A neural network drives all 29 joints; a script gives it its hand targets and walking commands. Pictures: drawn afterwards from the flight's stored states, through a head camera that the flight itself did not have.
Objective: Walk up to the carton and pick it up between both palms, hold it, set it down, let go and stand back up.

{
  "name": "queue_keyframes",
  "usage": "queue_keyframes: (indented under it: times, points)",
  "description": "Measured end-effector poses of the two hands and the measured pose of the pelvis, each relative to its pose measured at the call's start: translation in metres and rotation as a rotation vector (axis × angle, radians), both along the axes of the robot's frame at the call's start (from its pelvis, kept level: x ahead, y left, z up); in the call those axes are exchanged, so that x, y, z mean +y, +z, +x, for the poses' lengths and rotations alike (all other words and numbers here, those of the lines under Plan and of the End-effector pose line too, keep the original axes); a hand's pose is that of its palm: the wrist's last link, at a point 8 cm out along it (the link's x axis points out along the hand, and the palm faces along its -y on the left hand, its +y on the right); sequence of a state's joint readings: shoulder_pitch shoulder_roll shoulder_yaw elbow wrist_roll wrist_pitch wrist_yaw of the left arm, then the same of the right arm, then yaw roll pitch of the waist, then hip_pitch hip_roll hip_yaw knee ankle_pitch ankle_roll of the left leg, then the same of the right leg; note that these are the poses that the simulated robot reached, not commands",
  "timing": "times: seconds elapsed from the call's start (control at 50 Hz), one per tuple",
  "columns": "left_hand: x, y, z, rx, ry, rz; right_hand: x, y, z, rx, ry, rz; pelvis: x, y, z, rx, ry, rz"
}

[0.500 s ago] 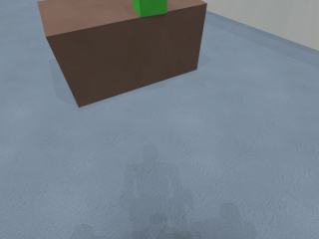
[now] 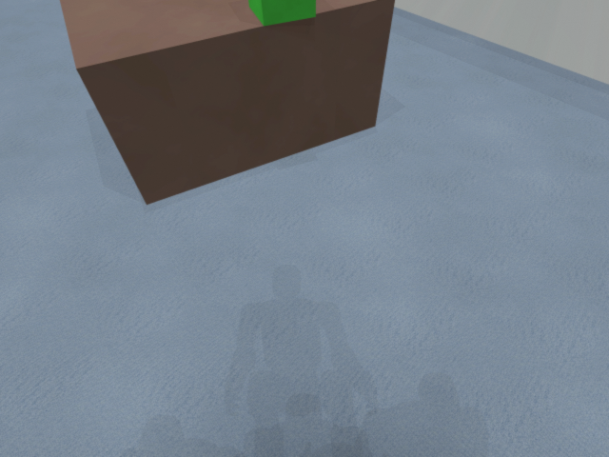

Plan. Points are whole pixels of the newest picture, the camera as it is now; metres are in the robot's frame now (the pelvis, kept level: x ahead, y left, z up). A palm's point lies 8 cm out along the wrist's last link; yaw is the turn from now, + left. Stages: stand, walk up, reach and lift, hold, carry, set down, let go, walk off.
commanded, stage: stand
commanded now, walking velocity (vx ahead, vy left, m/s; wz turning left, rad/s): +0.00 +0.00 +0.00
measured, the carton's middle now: out of the picture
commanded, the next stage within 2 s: walk up in 1.06 s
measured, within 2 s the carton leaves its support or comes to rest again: neither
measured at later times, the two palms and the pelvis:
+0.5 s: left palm out of the picture +0.02 +0.19 -0.15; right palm out of the picture +0.03 -0.22 -0.15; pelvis +0.04 -0.01 +0.00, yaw +0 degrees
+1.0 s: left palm out of the picture +0.04 +0.19 -0.15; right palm out of the picture +0.06 -0.22 -0.15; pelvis +0.06 -0.01 +0.00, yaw +0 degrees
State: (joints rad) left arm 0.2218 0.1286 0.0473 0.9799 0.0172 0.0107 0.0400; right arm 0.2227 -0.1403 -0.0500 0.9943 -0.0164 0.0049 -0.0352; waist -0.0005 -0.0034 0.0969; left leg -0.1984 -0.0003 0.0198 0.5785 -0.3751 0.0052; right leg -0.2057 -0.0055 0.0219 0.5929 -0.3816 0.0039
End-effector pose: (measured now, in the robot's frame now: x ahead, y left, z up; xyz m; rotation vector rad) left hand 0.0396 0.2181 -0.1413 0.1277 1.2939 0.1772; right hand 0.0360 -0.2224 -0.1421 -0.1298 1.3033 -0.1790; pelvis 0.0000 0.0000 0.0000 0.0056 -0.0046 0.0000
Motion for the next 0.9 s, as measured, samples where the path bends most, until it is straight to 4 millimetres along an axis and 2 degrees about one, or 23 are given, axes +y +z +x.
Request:
queue_keyframes:
  times: [0.16, 0.48, 0.68, 0.9]
  points:
    - [-0.002, 0.002, 0.000, 0.050, 0.017, 0.008, 0.006, -0.004, -0.002, 0.058, -0.013, 0.021, -0.003, 0.003, 0.015, -0.005, -0.002, 0.002]
    - [-0.026, -0.004, -0.016, 0.180, 0.037, -0.028, 0.005, -0.005, -0.008, 0.179, -0.025, 0.027, -0.011, 0.004, 0.040, -0.013, -0.005, -0.005]
    - [-0.032, -0.007, -0.014, 0.204, 0.044, -0.036, 0.001, -0.005, 0.008, 0.180, -0.018, 0.021, -0.013, 0.003, 0.050, -0.007, -0.004, -0.006]
    - [-0.028, -0.010, -0.002, 0.187, 0.027, -0.032, -0.003, -0.005, 0.023, 0.155, -0.018, 0.001, -0.013, 0.000, 0.060, -0.005, -0.003, -0.016]
